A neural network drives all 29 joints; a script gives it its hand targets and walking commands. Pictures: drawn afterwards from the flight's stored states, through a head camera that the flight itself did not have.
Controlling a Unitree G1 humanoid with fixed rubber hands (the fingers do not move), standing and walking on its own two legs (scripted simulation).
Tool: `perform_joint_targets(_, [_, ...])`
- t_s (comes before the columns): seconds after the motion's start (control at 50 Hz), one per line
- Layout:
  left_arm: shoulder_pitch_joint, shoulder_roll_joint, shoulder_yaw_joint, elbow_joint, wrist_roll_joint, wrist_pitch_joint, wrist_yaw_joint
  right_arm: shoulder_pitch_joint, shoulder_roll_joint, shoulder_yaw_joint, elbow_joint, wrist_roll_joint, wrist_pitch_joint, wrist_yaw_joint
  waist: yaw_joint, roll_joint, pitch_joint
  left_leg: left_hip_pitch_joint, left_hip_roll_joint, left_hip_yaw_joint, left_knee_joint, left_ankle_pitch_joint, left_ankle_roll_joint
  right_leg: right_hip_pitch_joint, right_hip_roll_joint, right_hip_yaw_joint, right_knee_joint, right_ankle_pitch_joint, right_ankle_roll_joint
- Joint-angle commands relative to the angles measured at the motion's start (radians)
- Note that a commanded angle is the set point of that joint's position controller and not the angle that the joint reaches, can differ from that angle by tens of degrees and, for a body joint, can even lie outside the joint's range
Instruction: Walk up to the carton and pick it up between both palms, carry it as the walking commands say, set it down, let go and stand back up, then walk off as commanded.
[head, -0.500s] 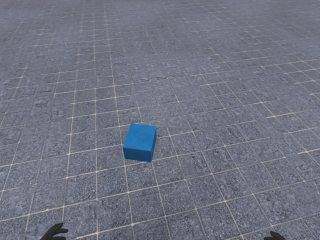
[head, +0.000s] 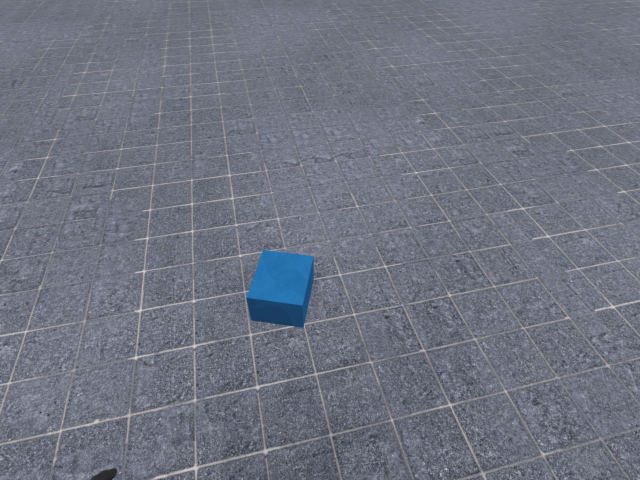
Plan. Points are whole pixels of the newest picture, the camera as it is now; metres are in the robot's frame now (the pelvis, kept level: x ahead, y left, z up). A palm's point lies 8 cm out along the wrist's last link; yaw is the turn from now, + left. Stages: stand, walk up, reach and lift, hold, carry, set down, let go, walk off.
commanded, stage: walk up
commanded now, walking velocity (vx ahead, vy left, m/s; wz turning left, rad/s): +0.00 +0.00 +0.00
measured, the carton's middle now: (282, 287) +0.94 +0.18 -0.71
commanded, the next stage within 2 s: none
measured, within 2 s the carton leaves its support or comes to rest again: neither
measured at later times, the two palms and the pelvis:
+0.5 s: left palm out of the picture +0.13 +0.44 -0.09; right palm out of the picture +0.16 -0.27 -0.09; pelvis +0.07 +0.08 -0.02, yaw -1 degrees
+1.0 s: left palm out of the picture +0.26 +0.53 -0.08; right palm (432, 324) +0.40 -0.17 -0.09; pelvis +0.24 +0.16 -0.04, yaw -1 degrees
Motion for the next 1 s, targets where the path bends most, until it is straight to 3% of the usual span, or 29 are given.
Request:
perform_joint_targets(0.0, [-0.045, 0.173, 0.031, -0.039, -0.001, -0.009, 0.005, -0.044, -0.172, -0.031, -0.039, 0.001, -0.009, -0.005, 0.000, 0.000, -0.052, 0.003, 0.111, -0.097, -0.070, 0.069, 0.034, 0.000, -0.114, 0.099, -0.073, 0.069, -0.036])
perform_joint_targets(0.08, [-0.044, 0.174, 0.031, -0.033, -0.001, -0.008, 0.005, -0.043, -0.173, -0.031, -0.034, 0.001, -0.008, -0.005, 0.000, 0.000, -0.053, 0.006, 0.112, -0.098, -0.073, 0.074, 0.034, 0.003, -0.115, 0.099, -0.077, 0.074, -0.036])
perform_joint_targets(0.1, [0.114, 0.307, 0.099, -0.084, 0.002, -0.030, 0.003, -0.021, -0.288, -0.102, -0.130, -0.043, 0.008, 0.038, 0.021, 0.050, -0.098, -0.087, 0.052, -0.051, 0.057, -0.363, 0.079, 0.081, -0.121, 0.155, -0.061, -0.298, -0.094])
perform_joint_targets(0.12, [0.201, 0.348, 0.123, -0.070, 0.012, -0.041, 0.008, -0.068, -0.252, -0.097, -0.167, -0.049, 0.018, 0.059, 0.054, -0.032, -0.046, -0.315, 0.035, -0.039, 0.184, -0.451, 0.086, 0.164, -0.197, 0.288, -0.110, -0.506, -0.147])
perform_joint_targets(0.14, [0.247, 0.377, 0.144, -0.086, 0.012, -0.052, 0.017, -0.108, -0.206, -0.100, -0.217, -0.057, 0.030, 0.075, 0.085, -0.153, 0.032, -0.515, 0.033, -0.012, 0.412, -0.323, 0.066, 0.212, -0.345, 0.475, -0.211, -0.584, -0.234])
perform_joint_targets(0.16, [0.243, 0.356, 0.147, -0.121, 0.014, -0.063, 0.022, -0.130, -0.193, -0.100, -0.253, -0.066, 0.038, 0.085, 0.079, -0.098, 0.073, -0.607, 0.091, -0.106, 0.532, -0.251, 0.050, 0.170, -0.407, 0.547, -0.233, -0.552, -0.276])
perform_joint_targets(0.22, [0.127, 0.336, 0.152, -0.189, 0.017, -0.081, 0.022, -0.003, -0.218, -0.132, -0.260, -0.033, 0.033, 0.115, -0.003, -0.088, 0.025, -0.444, 0.116, -0.113, 0.501, -0.185, 0.007, 0.052, -0.310, 0.347, -0.206, -0.333, -0.226])
perform_joint_targets(0.26, [0.121, 0.337, 0.148, -0.207, 0.022, -0.080, 0.011, 0.005, -0.215, -0.144, -0.278, -0.030, 0.032, 0.130, -0.005, -0.134, 0.031, -0.297, 0.091, -0.051, 0.382, -0.207, 0.002, -0.067, -0.246, 0.213, -0.166, -0.269, -0.203])
perform_joint_targets(0.3, [0.123, 0.348, 0.144, -0.220, 0.028, -0.072, 0.006, 0.014, -0.216, -0.158, -0.295, -0.026, 0.033, 0.133, -0.010, -0.152, 0.034, -0.168, 0.064, 0.017, 0.291, -0.184, 0.010, -0.172, -0.219, 0.168, -0.120, -0.291, -0.196])
perform_joint_targets(0.34, [0.123, 0.326, 0.131, -0.234, 0.026, -0.061, 0.004, 0.125, -0.235, -0.178, -0.271, -0.032, 0.026, 0.121, -0.059, -0.085, 0.008, 0.042, 0.006, 0.068, 0.201, -0.141, 0.018, -0.313, -0.165, 0.111, 0.028, -0.366, -0.168])
perform_joint_targets(0.36, [0.163, 0.290, 0.115, -0.238, 0.028, -0.056, 0.005, 0.221, -0.271, -0.193, -0.247, -0.038, 0.020, 0.109, -0.087, 0.013, -0.030, 0.185, -0.012, 0.044, 0.180, -0.212, 0.028, -0.398, -0.118, 0.072, 0.192, -0.413, -0.143])
perform_joint_targets(0.38, [0.161, 0.224, 0.096, -0.264, 0.021, -0.055, 0.011, 0.322, -0.356, -0.204, -0.245, -0.046, 0.011, 0.094, -0.144, 0.273, -0.022, 0.240, 0.183, -0.297, -0.060, -0.551, 0.106, -0.573, 0.032, -0.020, 0.535, -0.446, -0.092])
perform_joint_targets(0.4, [0.144, 0.219, 0.090, -0.285, 0.007, -0.055, 0.025, 0.295, -0.411, -0.203, -0.284, -0.036, 0.000, 0.089, -0.136, 0.321, -0.001, 0.128, 0.371, -0.646, -0.207, -0.793, 0.242, -0.661, 0.058, 0.042, 0.752, -0.444, -0.064])
perform_joint_targets(0.42, [0.156, 0.288, 0.101, -0.271, 0.001, -0.059, 0.027, 0.203, -0.370, -0.190, -0.323, -0.015, -0.001, 0.083, -0.094, 0.149, 0.054, 0.006, 0.380, -0.613, -0.194, -0.756, 0.279, -0.627, 0.001, 0.124, 0.787, -0.333, -0.055])
perform_joint_targets(0.44, [0.205, 0.313, 0.108, -0.250, -0.010, -0.065, 0.018, 0.167, -0.337, -0.173, -0.341, -0.010, 0.000, 0.080, -0.053, 0.121, 0.063, -0.036, 0.337, -0.516, -0.172, -0.688, 0.275, -0.578, -0.027, 0.104, 0.752, -0.280, -0.049])
perform_joint_targets(0.46, [0.264, 0.317, 0.110, -0.229, -0.013, -0.071, 0.009, 0.127, -0.311, -0.164, -0.359, -0.013, 0.002, 0.077, -0.018, 0.146, 0.066, -0.076, 0.286, -0.407, -0.137, -0.618, 0.257, -0.515, -0.061, 0.065, 0.668, -0.263, -0.039])
perform_joint_targets(0.52, [0.272, 0.290, 0.114, -0.229, -0.007, -0.077, -0.009, 0.156, -0.300, -0.153, -0.382, -0.032, 0.003, 0.080, -0.031, 0.215, 0.052, -0.193, 0.242, -0.268, -0.107, -0.438, 0.255, -0.335, -0.047, -0.022, 0.467, -0.265, -0.033])
perform_joint_targets(0.58, [0.329, 0.255, 0.120, -0.229, -0.010, -0.089, -0.008, 0.118, -0.282, -0.145, -0.417, -0.031, 0.003, 0.087, 0.021, 0.163, 0.024, -0.302, 0.210, -0.185, -0.006, -0.373, 0.227, -0.109, -0.021, -0.060, 0.254, -0.100, -0.050])
perform_joint_targets(0.6, [0.408, 0.265, 0.133, -0.207, -0.005, -0.095, -0.001, 0.122, -0.250, -0.134, -0.427, -0.033, 0.007, 0.088, 0.059, 0.081, -0.015, -0.383, 0.159, -0.135, 0.126, -0.405, 0.195, 0.055, 0.016, -0.072, 0.196, -0.069, -0.043])
perform_joint_targets(0.62, [0.511, 0.302, 0.151, -0.196, 0.001, -0.102, 0.014, 0.130, -0.207, -0.116, -0.440, -0.035, 0.006, 0.085, 0.120, -0.043, -0.037, -0.515, 0.098, -0.075, 0.340, -0.385, 0.153, 0.209, -0.031, 0.025, 0.136, -0.158, -0.053])
perform_joint_targets(0.64, [0.541, 0.400, 0.172, -0.236, 0.015, -0.116, 0.025, 0.127, -0.148, -0.098, -0.475, -0.031, 0.003, 0.086, 0.137, -0.286, -0.047, -0.689, -0.013, 0.005, 0.683, -0.409, 0.076, 0.234, -0.345, 0.567, -0.098, -0.549, -0.162])
perform_joint_targets(0.66, [0.462, 0.432, 0.173, -0.281, 0.004, -0.119, 0.033, 0.149, -0.235, -0.119, -0.451, -0.027, 0.013, 0.073, 0.092, -0.090, -0.003, -0.720, 0.013, -0.164, 0.818, -0.331, 0.048, 0.123, -0.470, 0.789, -0.184, -0.654, -0.248])
perform_joint_targets(0.68, [0.399, 0.407, 0.167, -0.304, -0.008, -0.117, 0.035, 0.161, -0.290, -0.142, -0.429, -0.013, 0.014, 0.071, 0.059, 0.008, 0.034, -0.684, 0.065, -0.198, 0.823, -0.263, 0.037, 0.073, -0.435, 0.681, -0.154, -0.555, -0.281])
perform_joint_targets(0.74, [0.332, 0.340, 0.145, -0.328, -0.008, -0.117, 0.034, 0.219, -0.267, -0.146, -0.399, -0.022, 0.005, 0.077, 0.022, -0.073, 0.047, -0.593, 0.115, -0.126, 0.744, -0.167, 0.010, -0.009, -0.306, 0.358, -0.058, -0.116, -0.256])
perform_joint_targets(0.8, [0.369, 0.346, 0.146, -0.338, 0.001, -0.126, 0.028, 0.176, -0.225, -0.138, -0.419, -0.022, 0.015, 0.098, 0.023, -0.135, 0.024, -0.477, 0.106, -0.056, 0.605, -0.160, 0.001, -0.061, -0.268, 0.187, 0.009, 0.217, -0.252])
perform_joint_targets(0.92, [0.342, 0.377, 0.142, -0.379, 0.006, -0.105, 0.033, 0.128, -0.215, -0.157, -0.445, -0.009, 0.012, 0.120, -0.003, -0.168, -0.004, -0.178, 0.039, 0.078, 0.355, -0.098, 0.034, -0.231, -0.241, 0.089, 0.107, 0.096, -0.218])
perform_joint_targets(0.94, [0.338, 0.363, 0.134, -0.381, 0.007, -0.100, 0.033, 0.176, -0.224, -0.166, -0.431, -0.012, 0.006, 0.118, -0.037, -0.134, -0.012, -0.076, 0.014, 0.092, 0.296, -0.095, 0.043, -0.289, -0.225, 0.069, 0.181, 0.056, -0.200])
perform_joint_targets(0.96, [0.364, 0.322, 0.118, -0.380, 0.010, -0.096, 0.035, 0.258, -0.257, -0.181, -0.402, -0.018, -0.001, 0.109, -0.075, -0.025, -0.055, 0.062, -0.025, 0.086, 0.244, -0.152, 0.056, -0.337, -0.176, 0.028, 0.358, 0.083, -0.174])
perform_joint_targets(0.98, [0.385, 0.262, 0.098, -0.392, 0.010, -0.098, 0.041, 0.391, -0.325, -0.202, -0.376, -0.031, -0.012, 0.093, -0.137, 0.191, -0.111, 0.187, 0.100, -0.152, 0.107, -0.303, 0.103, -0.450, -0.097, -0.040, 0.713, 0.009, -0.115])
